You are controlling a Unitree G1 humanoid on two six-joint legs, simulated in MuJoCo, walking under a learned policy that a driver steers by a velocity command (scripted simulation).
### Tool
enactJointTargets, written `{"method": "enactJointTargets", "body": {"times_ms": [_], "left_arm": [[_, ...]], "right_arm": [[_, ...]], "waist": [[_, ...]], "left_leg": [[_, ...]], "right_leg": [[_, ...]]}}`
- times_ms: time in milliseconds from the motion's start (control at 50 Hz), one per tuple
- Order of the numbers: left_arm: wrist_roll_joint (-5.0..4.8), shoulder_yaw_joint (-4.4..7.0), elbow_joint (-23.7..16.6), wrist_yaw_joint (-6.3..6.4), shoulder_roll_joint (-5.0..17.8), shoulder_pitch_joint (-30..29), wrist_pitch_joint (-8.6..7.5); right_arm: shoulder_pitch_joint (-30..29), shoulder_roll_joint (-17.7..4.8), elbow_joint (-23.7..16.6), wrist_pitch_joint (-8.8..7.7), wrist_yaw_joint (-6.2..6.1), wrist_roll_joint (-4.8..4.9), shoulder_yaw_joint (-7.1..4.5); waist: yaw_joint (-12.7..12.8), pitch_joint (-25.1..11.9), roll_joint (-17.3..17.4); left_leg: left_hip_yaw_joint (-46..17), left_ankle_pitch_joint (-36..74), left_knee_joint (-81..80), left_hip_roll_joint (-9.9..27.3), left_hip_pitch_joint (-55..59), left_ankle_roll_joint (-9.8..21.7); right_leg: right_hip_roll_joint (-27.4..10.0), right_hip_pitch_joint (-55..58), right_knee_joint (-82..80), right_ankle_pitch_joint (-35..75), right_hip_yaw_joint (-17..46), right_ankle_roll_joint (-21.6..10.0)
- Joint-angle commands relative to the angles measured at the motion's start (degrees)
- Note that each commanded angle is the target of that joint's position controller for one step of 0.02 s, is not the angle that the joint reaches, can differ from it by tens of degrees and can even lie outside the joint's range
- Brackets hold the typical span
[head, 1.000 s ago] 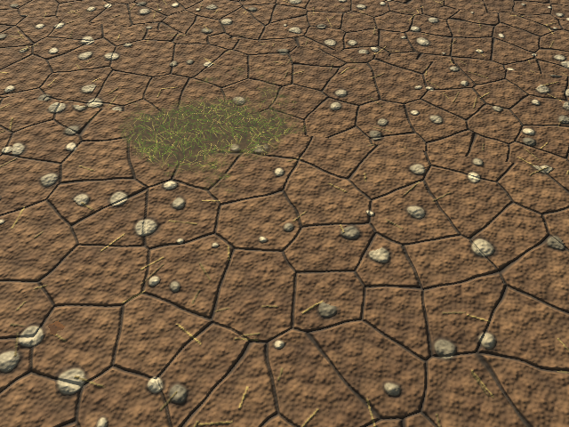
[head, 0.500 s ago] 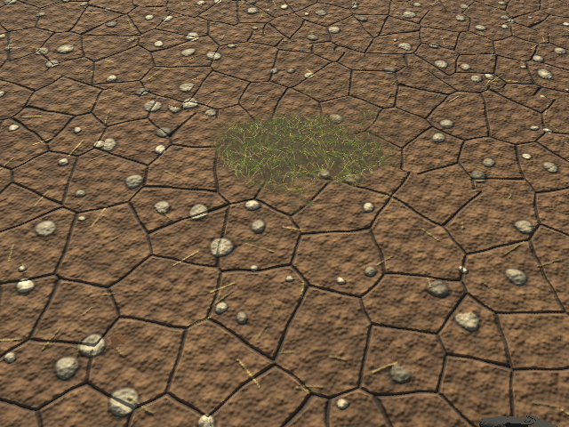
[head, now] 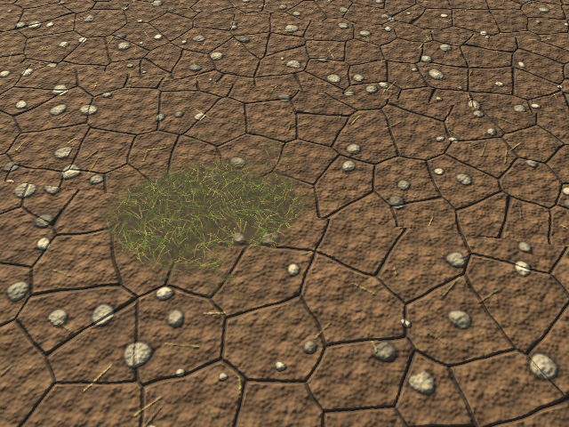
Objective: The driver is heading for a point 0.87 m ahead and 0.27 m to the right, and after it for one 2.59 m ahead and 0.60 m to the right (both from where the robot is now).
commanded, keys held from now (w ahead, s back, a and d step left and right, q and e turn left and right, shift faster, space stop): w+e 0.82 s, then e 0.18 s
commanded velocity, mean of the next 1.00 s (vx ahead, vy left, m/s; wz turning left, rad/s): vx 0.47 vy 0.00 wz -0.56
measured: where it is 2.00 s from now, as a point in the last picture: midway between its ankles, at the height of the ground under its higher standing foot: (342, 342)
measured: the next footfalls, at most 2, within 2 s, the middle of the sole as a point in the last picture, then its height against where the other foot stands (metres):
right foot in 0.06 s outside the picture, level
left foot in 0.60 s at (274, 384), level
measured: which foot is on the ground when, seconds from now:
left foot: down 0.00-0.08, up 0.10-0.58, down 0.60-1.00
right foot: up 0.00-0.04, down 0.06-0.60, up 0.62-1.00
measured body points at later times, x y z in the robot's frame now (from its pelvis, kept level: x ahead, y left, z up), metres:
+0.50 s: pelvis +0.29 -0.03 +0.01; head +0.32 -0.05 +0.46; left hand +0.34 +0.26 -0.11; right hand +0.44 -0.30 -0.09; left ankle +0.49 +0.08 -0.69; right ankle +0.16 -0.06 -0.73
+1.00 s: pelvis +0.53 -0.08 +0.01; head +0.57 -0.10 +0.46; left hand +0.83 +0.01 -0.09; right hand +0.39 -0.31 -0.11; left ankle +0.51 +0.04 -0.73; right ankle +0.59 -0.25 -0.69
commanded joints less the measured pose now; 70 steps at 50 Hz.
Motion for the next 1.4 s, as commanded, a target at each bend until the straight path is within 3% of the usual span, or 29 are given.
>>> {"method": "enactJointTargets", "body": {"times_ms": [20, 60, 80, 100, 120, 160, 180, 260, 480, 520, 560, 580, 600, 620, 640, 660, 680, 740, 920, 1000, 1060, 1080, 1100, 1120, 1140, 1160, 1200, 1280, 1400], "left_arm": [[0.21, 1.38, -2.8, 0.55, 5.1, 3.1, -0.83], [1.09, 3.36, 1.5, 1.29, 8.9, 18.1, -1.43], [1.45, 5.31, 1.9, 2.26, 15.2, 23.2, -1.19], [-0.34, 5.92, 1.1, 2.06, 17.4, 20.4, -0.63], [-1.67, 5.79, 1.4, 2.16, 15.7, 18.0, -0.25], [-1.47, 4.40, 1.2, 2.59, 10.2, 13.1, -0.32], [-1.75, 3.98, 1.2, 2.85, 9.0, 11.8, -0.64], [-1.99, 4.12, 1.5, 2.75, 10.5, 13.5, -2.27], [-1.16, 4.41, 2.2, 3.82, 11.8, 24.4, -1.34], [-0.88, 4.56, 1.2, 4.27, 12.7, 22.7, -1.26], [-0.84, 4.75, -0.3, 4.14, 14.0, 18.5, -1.59], [-1.40, 4.58, -0.6, 3.59, 13.8, 17.3, -2.04], [-1.99, 3.30, -2.5, 3.19, 9.3, 18.3, -2.60], [-3.32, 2.56, -4.2, 3.28, 5.2, 26.2, -2.34], [-0.99, 3.06, -2.2, 3.94, 10.5, 25.1, -1.35], [-0.36, 3.36, -2.4, 3.51, 11.1, 20.2, -1.00], [-0.39, 3.20, -3.0, 3.01, 9.9, 17.6, -0.81], [0.25, 2.97, -3.5, 1.48, 8.1, 17.2, 1.06], [-0.07, 1.13, -9.8, -0.25, 3.8, 3.2, 1.79], [0.46, 1.13, -11.4, -0.50, 4.4, 1.1, 1.76], [1.47, 2.53, -9.2, 0.73, 6.8, 10.8, 0.82], [2.07, 3.46, -7.8, 1.81, 9.3, 16.5, 0.06], [0.99, 4.52, -8.6, 2.71, 15.2, 16.0, -0.31], [-2.24, 6.16, -10.0, 2.73, 19.4, 18.3, 0.51], [-2.91, 5.57, -10.5, 3.33, 16.0, 16.2, 1.54], [-2.65, 4.54, -10.2, 3.88, 12.7, 12.7, 2.08], [-2.13, 3.09, -9.5, 4.41, 8.4, 9.3, 2.26], [-0.94, 2.97, -8.3, 3.62, 9.1, 8.8, 1.14], [-0.51, 2.67, -7.1, 3.34, 8.3, 10.0, 2.17]], "right_arm": [[0.8, -10.5, -1.4, 0.28, -1.15, -0.48, -2.12], [-0.7, -11.8, -2.4, 1.12, -1.16, -0.37, -2.41], [0.5, -7.9, -5.3, 0.70, -0.54, 0.39, -1.51], [0.1, -7.4, -7.9, 0.25, 0.34, 0.83, -1.77], [-5.5, -9.0, -8.9, -0.22, 0.64, -0.07, -1.86], [-7.8, -8.3, -9.6, -0.97, 0.85, 0.20, -1.56], [-7.6, -7.9, -9.8, 0.01, 0.83, -0.80, -1.50], [-8.1, -6.4, -10.9, 3.24, 1.52, -1.89, -1.13], [-29.3, -6.9, -19.2, 2.64, 2.29, -0.73, -0.13], [-27.2, -8.1, -19.3, 2.11, 2.15, -0.38, -0.35], [-17.6, -10.6, -16.6, 1.45, 1.36, -0.24, -1.35], [-9.7, -12.4, -14.7, 0.69, 0.65, -0.64, -2.12], [-0.4, -16.6, -14.5, 0.33, -0.48, -1.88, -3.08], [-2.2, -21.1, -15.2, 1.31, -0.67, -2.30, -4.08], [-5.6, -16.2, -15.6, 2.17, -0.41, -1.12, -3.75], [-9.1, -10.7, -16.2, 2.24, -0.27, -0.72, -2.38], [-10.8, -8.4, -15.9, 2.11, -0.03, -0.89, -1.72], [-8.6, -8.1, -13.9, 0.84, 0.13, -0.33, -1.62], [-6.4, -9.4, -11.7, 0.49, 0.35, 0.67, -2.19], [-4.8, -11.8, -11.2, 1.66, -0.13, 0.98, -2.97], [-5.5, -13.3, -11.8, 3.20, -0.93, 1.39, -3.59], [-4.6, -13.0, -12.2, 3.46, -0.73, 1.53, -3.53], [-0.3, -5.7, -14.5, 3.95, -0.22, 0.05, -1.91], [2.0, -8.5, -16.1, 5.45, -0.39, 0.08, -2.22], [-2.2, -10.2, -15.8, 6.04, -0.61, -0.41, -2.41], [-6.8, -9.7, -16.9, 5.93, -0.73, -0.04, -2.12], [-7.2, -9.4, -16.3, 6.62, -0.82, -0.70, -2.07], [-4.1, -7.8, -14.2, 8.56, -0.30, -0.35, -1.99], [-10.2, -7.0, -15.1, 9.60, -0.33, -0.06, -1.88]], "waist": [[4.2, -2.5, 6.9], [10.9, -10.7, 5.2], [11.0, -16.9, -3.9], [7.7, -21.3, -10.7], [8.0, -14.8, -2.2], [4.0, -3.3, 3.8], [2.1, -1.6, 3.9], [0.8, -2.4, 1.0], [8.6, -0.6, -2.9], [6.7, -1.0, -3.7], [1.9, -4.4, -3.8], [-2.4, -8.6, -0.7], [-5.2, -18.0, 5.8], [0.3, -23.4, 19.2], [1.0, -17.7, 10.5], [1.0, -9.4, 4.3], [1.6, -5.4, 2.7], [3.1, -3.1, 7.8], [2.6, -0.3, 7.2], [1.6, -2.1, 8.4], [5.5, -8.0, 6.4], [8.6, -12.1, 1.5], [4.0, -16.5, -9.6], [6.1, -26.9, -11.3], [6.7, -22.6, -3.4], [5.9, -13.9, -2.5], [2.3, -7.3, -1.3], [0.4, -10.1, -0.9], [3.1, -6.4, -4.9]], "left_leg": [[0.2, 70.8, 15.9, 17.2, 0.6, 3.0], [1.7, 59.1, 39.5, 16.0, -9.1, 2.1], [2.6, 28.1, 60.3, 10.7, -26.5, 0.3], [-6.6, -9.9, 75.4, -0.7, -44.7, -1.4], [-13.4, -4.1, 74.9, 4.2, -50.7, -0.7], [-12.3, 2.3, 64.8, 8.4, -47.5, -1.1], [-12.4, 2.3, 61.4, 9.5, -44.4, -2.1], [-10.4, 5.1, 53.3, 9.9, -41.8, -5.1], [-9.7, 18.1, 28.0, 5.6, -47.8, -5.3], [-10.8, 15.6, 23.9, 4.6, -41.8, -4.0], [-10.1, 11.5, 20.2, 1.8, -26.7, -2.0], [-11.4, 13.5, 16.5, 3.9, -15.2, -0.4], [-24.7, 1.5, 15.4, 17.6, -1.2, 2.4], [-51.2, 0.6, 9.0, 31.4, 9.4, 9.1], [-53.7, -7.3, 7.9, 29.6, 3.0, 9.8], [-43.3, -6.2, 6.8, 26.5, -5.5, 8.3], [-34.6, 1.2, 5.6, 23.2, -11.0, 6.9], [-21.1, 16.6, 3.4, 18.6, -17.0, 4.9], [-1.4, 44.2, 5.6, 16.2, -17.5, 4.4], [1.0, 49.8, 12.1, 17.5, -13.9, 2.8], [2.0, 52.4, 30.4, 17.1, -12.4, 1.0], [3.0, 38.8, 44.7, 14.8, -18.7, -1.5], [2.8, -15.3, 61.4, 8.9, -33.7, -3.5], [-7.5, -20.4, 73.2, 2.2, -42.6, -5.5], [-11.2, -15.0, 72.9, 5.5, -46.4, -5.6], [-10.9, -10.6, 70.2, 6.6, -47.1, -5.6], [-11.3, -5.7, 61.7, 8.6, -42.4, -5.8], [-10.4, -2.2, 56.5, 6.7, -34.6, -5.3], [-10.8, -0.7, 43.2, 6.1, -34.1, -4.5]], "right_leg": [[5.3, 8.4, -1.7, -7.5, -4.1, -3.7], [5.4, 28.8, -7.5, -8.4, 0.5, -7.6], [-9.7, 44.5, -7.6, -11.2, 21.3, -13.2], [-19.5, 53.8, -16.4, -6.3, 50.2, -21.0], [-17.1, 49.5, -18.2, -7.9, 42.4, -18.8], [-12.9, 33.3, -21.5, 0.0, 30.5, -13.9], [-10.1, 28.2, -22.2, 4.4, 26.6, -12.4], [-5.5, 23.1, -24.0, 11.0, 20.5, -11.5], [-4.8, 35.3, -18.1, 18.0, 24.8, -7.5], [-5.6, 34.8, -15.7, 19.6, 26.6, -6.1], [-4.1, 30.7, -8.2, 26.9, 26.8, -3.6], [-0.5, 27.1, 2.5, 25.1, 24.0, -2.1], [2.7, 20.0, 18.7, 8.1, 19.6, -0.9], [11.3, 3.2, 32.8, -31.5, 13.2, 0.9], [5.4, -2.3, 38.3, -27.2, 12.5, 0.5], [3.2, -2.2, 37.7, -21.4, 11.7, 0.7], [1.6, -1.1, 35.4, -18.2, 11.1, 1.2], [-0.4, 2.1, 32.6, -16.0, 9.5, 2.3], [-0.3, 0.9, 12.5, -0.8, 3.2, 3.8], [2.0, 7.8, 2.7, -3.0, -0.5, 1.8], [5.9, 18.9, -5.3, -5.8, -0.4, -1.3], [3.4, 28.9, -10.6, 5.8, 4.1, -3.4], [-14.5, 41.0, -4.3, 40.1, 23.2, -7.2], [-22.2, 48.7, -7.0, 45.3, 40.9, -19.1], [-19.6, 44.8, -10.6, 33.8, 36.0, -18.1], [-16.6, 36.4, -13.0, 27.4, 31.1, -16.3], [-10.5, 25.6, -15.9, 22.9, 24.4, -11.2], [-7.7, 20.1, -17.8, 21.2, 20.2, -9.0], [-6.6, 18.7, -23.6, -11.6, 23.0, -7.3]]}}
Over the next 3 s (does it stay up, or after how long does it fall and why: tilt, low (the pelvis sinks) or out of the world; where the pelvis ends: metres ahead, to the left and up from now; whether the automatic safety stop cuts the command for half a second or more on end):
stays up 0.69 -0.11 0.02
